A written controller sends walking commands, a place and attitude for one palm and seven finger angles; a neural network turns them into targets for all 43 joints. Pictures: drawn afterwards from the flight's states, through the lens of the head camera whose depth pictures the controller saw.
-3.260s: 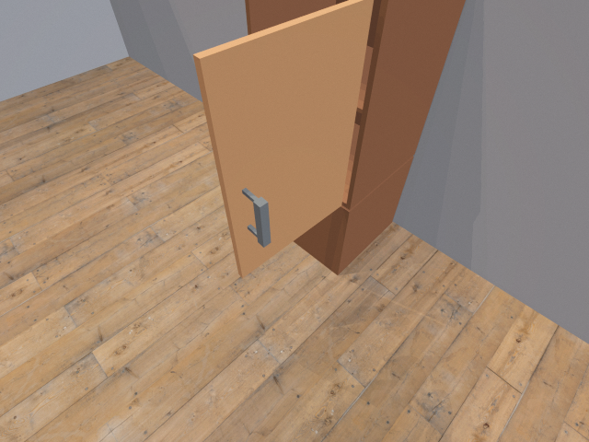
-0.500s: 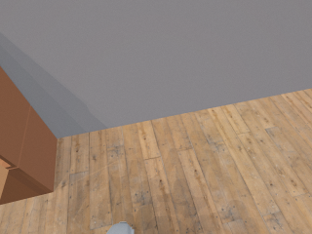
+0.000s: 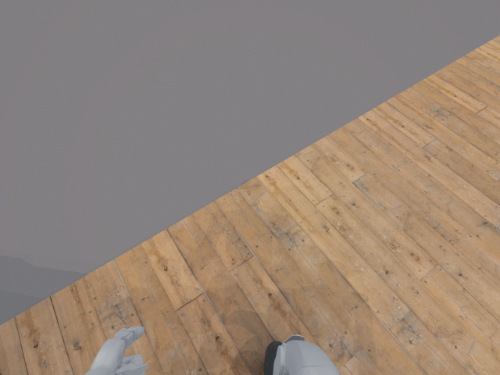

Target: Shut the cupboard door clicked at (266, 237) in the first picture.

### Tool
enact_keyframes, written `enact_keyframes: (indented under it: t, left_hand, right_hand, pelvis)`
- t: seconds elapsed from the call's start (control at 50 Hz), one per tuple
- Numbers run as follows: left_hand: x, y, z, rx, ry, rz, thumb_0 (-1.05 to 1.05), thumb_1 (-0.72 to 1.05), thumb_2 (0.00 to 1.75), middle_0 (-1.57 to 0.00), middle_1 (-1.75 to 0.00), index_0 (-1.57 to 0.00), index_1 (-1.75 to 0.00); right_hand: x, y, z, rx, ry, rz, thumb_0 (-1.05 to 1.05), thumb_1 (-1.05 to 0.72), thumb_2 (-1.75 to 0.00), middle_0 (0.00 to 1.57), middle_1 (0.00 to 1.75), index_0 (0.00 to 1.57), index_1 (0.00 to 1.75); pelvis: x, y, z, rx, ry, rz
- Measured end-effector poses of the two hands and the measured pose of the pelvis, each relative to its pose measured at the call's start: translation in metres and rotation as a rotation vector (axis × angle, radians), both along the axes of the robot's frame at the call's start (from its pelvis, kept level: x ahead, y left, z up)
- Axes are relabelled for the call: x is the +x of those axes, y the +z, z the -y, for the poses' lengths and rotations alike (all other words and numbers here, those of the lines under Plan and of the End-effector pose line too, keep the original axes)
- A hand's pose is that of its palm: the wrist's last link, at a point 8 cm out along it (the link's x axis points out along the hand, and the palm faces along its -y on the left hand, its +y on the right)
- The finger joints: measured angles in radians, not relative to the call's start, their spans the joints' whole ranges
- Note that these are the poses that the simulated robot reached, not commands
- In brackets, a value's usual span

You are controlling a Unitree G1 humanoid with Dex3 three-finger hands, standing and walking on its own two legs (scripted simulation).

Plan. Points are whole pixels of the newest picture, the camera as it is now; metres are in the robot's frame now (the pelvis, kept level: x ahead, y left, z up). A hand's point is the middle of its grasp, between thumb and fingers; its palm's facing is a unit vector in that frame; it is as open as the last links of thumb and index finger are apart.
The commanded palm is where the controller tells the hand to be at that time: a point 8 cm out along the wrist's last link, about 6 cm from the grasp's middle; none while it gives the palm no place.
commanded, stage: walk to a spot facing it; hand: left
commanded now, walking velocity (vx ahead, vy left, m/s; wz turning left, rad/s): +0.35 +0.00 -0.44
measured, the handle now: out of the picture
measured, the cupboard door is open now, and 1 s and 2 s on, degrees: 87 87 87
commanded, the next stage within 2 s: turn to face it in 0.26 s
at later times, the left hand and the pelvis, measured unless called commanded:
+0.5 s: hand (192, 324) +0.22 +0.11 -0.15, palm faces -0.01 -0.98 -0.20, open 7.3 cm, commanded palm none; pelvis +0.24 -0.06 +0.01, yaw -6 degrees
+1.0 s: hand (207, 201) +0.49 +0.11 -0.14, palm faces +0.14 -0.96 -0.23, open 7.4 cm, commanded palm none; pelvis +0.38 -0.11 +0.02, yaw +9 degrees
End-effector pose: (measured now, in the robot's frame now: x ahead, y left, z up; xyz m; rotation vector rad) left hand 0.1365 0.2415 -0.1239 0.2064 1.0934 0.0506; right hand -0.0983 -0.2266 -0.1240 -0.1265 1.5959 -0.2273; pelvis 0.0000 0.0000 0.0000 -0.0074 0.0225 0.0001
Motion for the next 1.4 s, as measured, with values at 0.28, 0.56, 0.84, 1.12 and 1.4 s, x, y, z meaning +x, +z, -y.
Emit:
enact_keyframes:
  t: [0.28,0.56,0.84,1.12,1.4]
  left_hand:
    - [0.077,0.015,0.054,0.053,0.002,-0.109,0.0,0.93,0.9,-0.2,-0.3,-0.2,-0.3]
    - [0.085,-0.005,0.084,-0.004,0.153,-0.378,0.01,0.91,0.9,-0.2,-0.3,-0.2,-0.3]
    - [0.257,-0.006,0.071,-0.014,0.213,-0.151,0.01,0.91,0.9,-0.2,-0.3,-0.2,-0.3]
    - [0.348,0.022,0.114,0.094,0.248,0.036,0.01,0.91,0.9,-0.2,-0.3,-0.2,-0.3]
    - [0.238,0.014,0.162,0.038,0.566,-0.148,0.01,0.91,0.9,-0.2,-0.3,-0.21,-0.3]
  right_hand:
    - [0.249,0.001,0.057,0.011,-0.039,0.35,0.01,-0.91,-0.9,0.2,0.3,0.19,0.3]
    - [0.451,-0.005,0.046,0.052,0.074,0.429,0.0,-0.91,-0.9,0.2,0.3,0.19,0.3]
    - [0.486,0.007,0.074,-0.027,0.165,0.217,0.0,-0.93,-0.89,0.2,0.3,0.2,0.3]
    - [0.58,-0.012,0.164,-0.008,0.242,0.238,0.01,-0.91,-0.9,0.2,0.3,0.2,0.3]
    - [0.731,0.007,0.132,0.06,0.58,0.352,0.01,-0.91,-0.9,0.2,0.3,0.19,0.3]
  pelvis:
    - [0.134,0.019,0.05,0.04,-0.105,0.012]
    - [0.273,0.009,0.054,0.025,-0.067,0.01]
    - [0.354,0.016,0.064,-0.01,0.063,-0.004]
    - [0.405,0.007,0.139,0.018,0.23,-0.027]
    - [0.432,0.017,0.161,0.051,0.466,-0.016]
